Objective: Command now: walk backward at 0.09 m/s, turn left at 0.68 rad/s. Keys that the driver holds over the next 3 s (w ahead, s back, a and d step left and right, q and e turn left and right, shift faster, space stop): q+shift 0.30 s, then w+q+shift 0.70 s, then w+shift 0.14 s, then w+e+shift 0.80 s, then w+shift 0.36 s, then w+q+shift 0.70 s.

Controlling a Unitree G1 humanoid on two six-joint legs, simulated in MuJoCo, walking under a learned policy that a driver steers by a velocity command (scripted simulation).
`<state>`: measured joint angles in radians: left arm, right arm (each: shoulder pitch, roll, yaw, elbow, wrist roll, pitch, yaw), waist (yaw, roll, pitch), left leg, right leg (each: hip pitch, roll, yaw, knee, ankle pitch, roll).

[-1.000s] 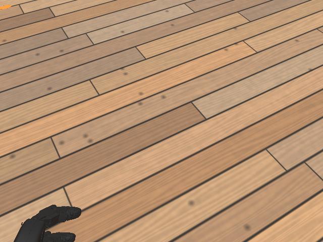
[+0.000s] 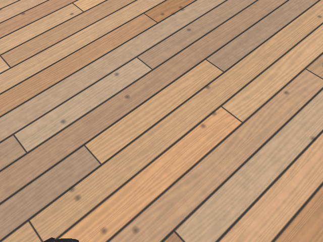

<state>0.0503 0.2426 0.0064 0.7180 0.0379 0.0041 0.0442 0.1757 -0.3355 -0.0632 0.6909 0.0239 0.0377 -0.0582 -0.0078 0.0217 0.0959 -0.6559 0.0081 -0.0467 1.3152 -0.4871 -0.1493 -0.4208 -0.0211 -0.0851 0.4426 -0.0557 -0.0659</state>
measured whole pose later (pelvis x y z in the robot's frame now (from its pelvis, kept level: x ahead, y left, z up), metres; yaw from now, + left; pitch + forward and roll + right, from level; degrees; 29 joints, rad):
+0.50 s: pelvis +0.04 +0.03 +0.01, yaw +26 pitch +4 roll -3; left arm 0.08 0.31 0.10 0.79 -0.03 -0.05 -0.02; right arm 0.31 -0.33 -0.09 0.60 0.03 0.02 -0.05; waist -0.01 0.03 -0.04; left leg -0.37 -0.05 -0.20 0.48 -0.17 0.03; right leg -0.38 0.07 0.06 0.68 -0.35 0.03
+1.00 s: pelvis +0.18 +0.22 -0.04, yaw +55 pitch +3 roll +1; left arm 0.58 0.27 0.04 0.92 0.04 -0.06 0.02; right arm 0.00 -0.32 -0.04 0.55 -0.03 0.03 0.10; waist 0.09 0.04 0.03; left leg -0.64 -0.02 0.15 0.80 -0.33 0.17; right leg 0.26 -0.14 -0.34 0.40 -0.53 0.11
